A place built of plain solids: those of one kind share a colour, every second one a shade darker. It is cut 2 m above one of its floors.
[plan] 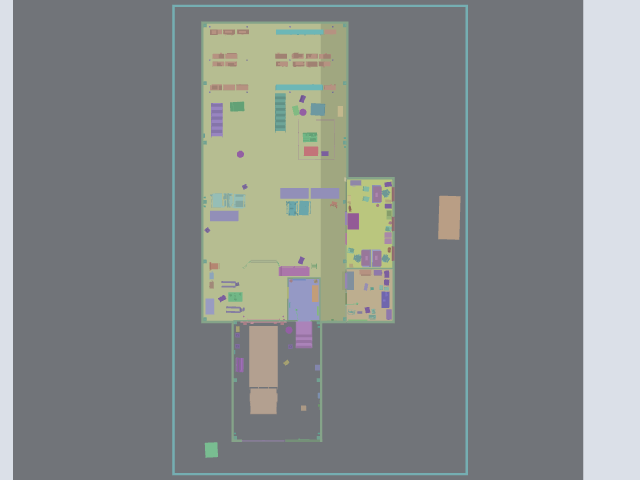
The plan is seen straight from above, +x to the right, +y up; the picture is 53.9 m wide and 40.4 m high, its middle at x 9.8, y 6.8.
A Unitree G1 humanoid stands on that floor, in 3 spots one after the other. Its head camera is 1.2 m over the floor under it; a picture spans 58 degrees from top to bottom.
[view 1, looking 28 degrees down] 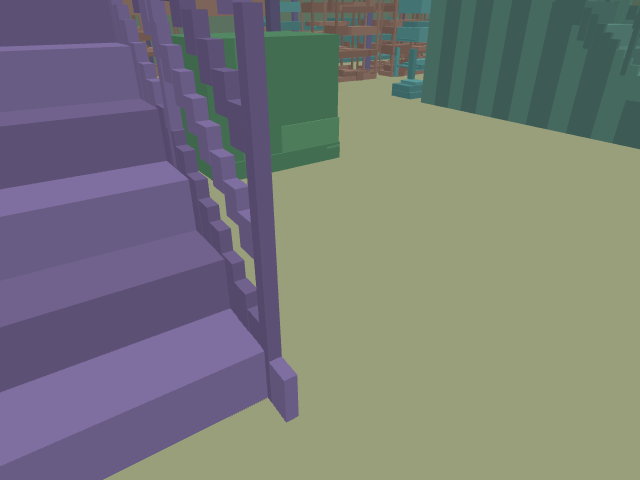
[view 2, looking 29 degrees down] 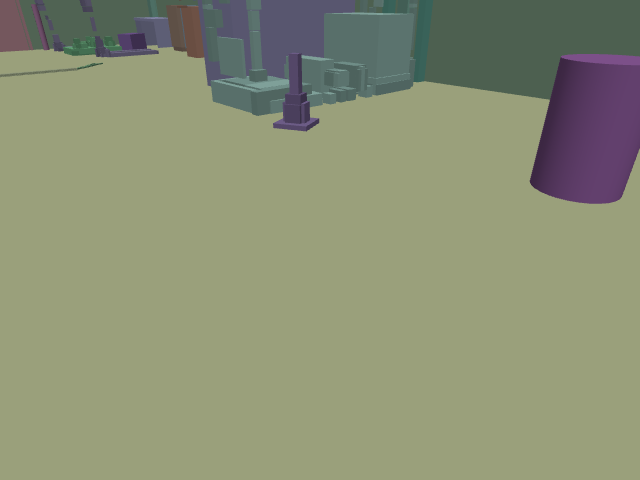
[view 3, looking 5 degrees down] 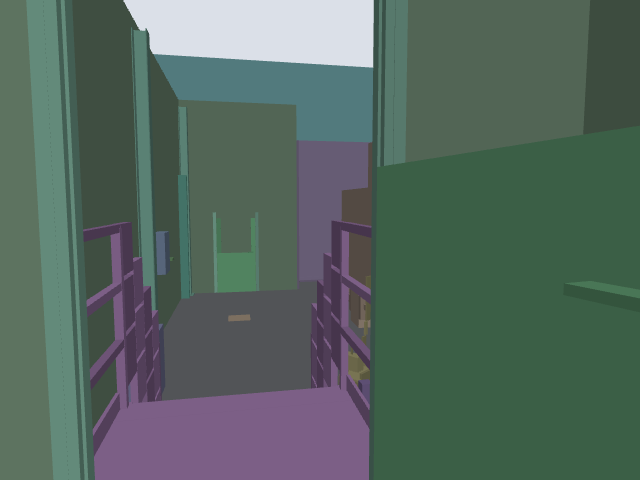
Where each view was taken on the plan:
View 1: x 1.12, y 14.53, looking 56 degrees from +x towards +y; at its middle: raised_floor_stock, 2.56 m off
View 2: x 6.46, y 14.97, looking -132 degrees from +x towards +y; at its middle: raised_floor_stock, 2.48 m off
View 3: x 8.45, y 1.50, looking -101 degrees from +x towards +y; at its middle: roller_shutter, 11.85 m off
